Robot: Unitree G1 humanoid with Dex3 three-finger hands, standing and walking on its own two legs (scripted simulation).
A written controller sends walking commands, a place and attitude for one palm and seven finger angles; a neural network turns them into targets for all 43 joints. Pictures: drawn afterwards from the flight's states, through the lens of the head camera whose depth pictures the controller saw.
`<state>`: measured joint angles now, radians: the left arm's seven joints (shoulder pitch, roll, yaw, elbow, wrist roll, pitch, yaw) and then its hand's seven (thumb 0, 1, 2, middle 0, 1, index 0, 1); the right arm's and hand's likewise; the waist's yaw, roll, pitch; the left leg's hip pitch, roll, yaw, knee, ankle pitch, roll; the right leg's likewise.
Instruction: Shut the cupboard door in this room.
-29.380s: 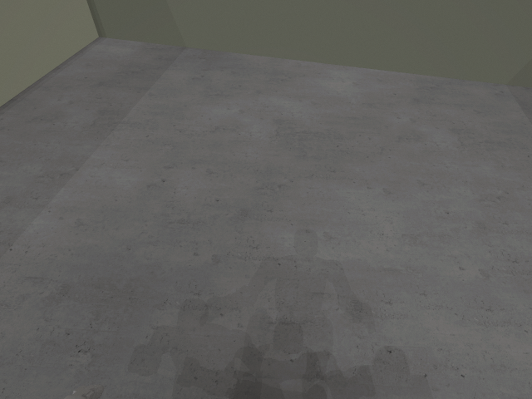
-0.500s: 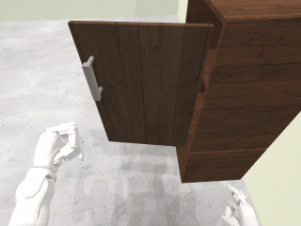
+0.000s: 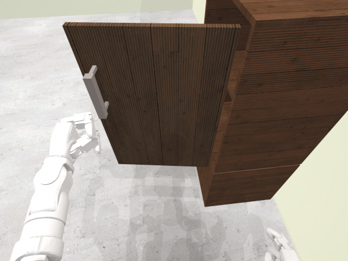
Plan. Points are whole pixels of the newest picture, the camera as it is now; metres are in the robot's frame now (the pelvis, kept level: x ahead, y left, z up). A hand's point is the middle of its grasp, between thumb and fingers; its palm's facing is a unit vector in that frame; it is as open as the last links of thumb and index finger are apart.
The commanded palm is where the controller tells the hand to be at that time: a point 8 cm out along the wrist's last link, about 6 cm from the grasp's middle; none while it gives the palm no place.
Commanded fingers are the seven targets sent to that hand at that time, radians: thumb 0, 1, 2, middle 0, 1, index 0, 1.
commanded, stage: bring the fist close to the handle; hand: left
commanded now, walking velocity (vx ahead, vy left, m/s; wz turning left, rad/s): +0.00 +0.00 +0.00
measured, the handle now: (98, 93) +0.51 +0.24 +0.10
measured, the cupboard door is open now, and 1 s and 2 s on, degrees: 81 81 64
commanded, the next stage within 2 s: push the door shut along its arc in 0.68 s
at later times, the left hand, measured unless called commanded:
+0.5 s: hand (102, 118) +0.41 +0.20 +0.10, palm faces +0.03 -1.00 -0.01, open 3.1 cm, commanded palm +0.38 +0.26 +0.10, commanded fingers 0.00 0.90 0.90 -1.30 -1.50 -1.30 -1.50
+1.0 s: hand (104, 115) +0.43 +0.20 +0.10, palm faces +0.00 -1.00 -0.02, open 3.1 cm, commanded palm +0.41 +0.25 +0.10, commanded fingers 0.00 0.90 0.90 -1.30 -1.50 -1.30 -1.50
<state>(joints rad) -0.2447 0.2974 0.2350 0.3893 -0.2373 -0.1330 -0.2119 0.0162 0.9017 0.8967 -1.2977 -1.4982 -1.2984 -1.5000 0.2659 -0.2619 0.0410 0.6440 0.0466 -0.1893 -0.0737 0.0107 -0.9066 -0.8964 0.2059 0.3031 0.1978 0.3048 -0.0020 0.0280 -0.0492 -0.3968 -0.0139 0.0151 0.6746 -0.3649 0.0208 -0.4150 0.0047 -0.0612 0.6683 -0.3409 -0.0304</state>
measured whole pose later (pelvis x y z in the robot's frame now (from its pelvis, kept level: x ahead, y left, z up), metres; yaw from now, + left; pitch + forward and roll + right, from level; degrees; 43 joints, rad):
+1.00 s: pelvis +0.00 +0.01 +0.00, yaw +0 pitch +8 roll -1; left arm -0.64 0.37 0.27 0.89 -0.18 -0.25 -0.25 0.02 0.90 0.90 -1.30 -1.50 -1.30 -1.50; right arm 0.29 -0.26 0.04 0.64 0.04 -0.06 -0.06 0.01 -0.91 -0.90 0.21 0.30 0.20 0.30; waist -0.05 0.02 -0.06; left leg -0.49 -0.01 0.02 0.71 -0.37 0.03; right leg -0.50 0.01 -0.06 0.68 -0.33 -0.02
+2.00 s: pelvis +0.00 +0.02 -0.03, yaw -2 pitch +21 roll -3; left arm -1.19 0.66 0.30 1.35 -0.10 -0.23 -0.47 0.02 0.90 0.90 -1.30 -1.50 -1.30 -1.50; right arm 0.43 -0.30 0.05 0.68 0.00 -0.01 -0.05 0.00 -0.91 -0.90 0.21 0.30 0.20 0.30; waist -0.23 0.03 -0.07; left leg -0.82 0.01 0.02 0.88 -0.43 0.04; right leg -0.80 0.03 -0.06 0.79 -0.35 -0.01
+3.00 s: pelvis +0.00 +0.00 -0.04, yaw -2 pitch +26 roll -3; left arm -1.36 0.56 0.37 1.33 0.07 -0.21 0.06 0.03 0.89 0.91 -1.29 -1.50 -1.29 -1.50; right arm 0.50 -0.25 0.04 0.65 -0.09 -0.02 0.08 0.00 -0.91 -0.90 0.21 0.30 0.20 0.30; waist -0.28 0.06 -0.09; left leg -0.95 0.04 -0.01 0.94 -0.45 0.02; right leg -0.93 0.05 -0.08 0.84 -0.37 -0.03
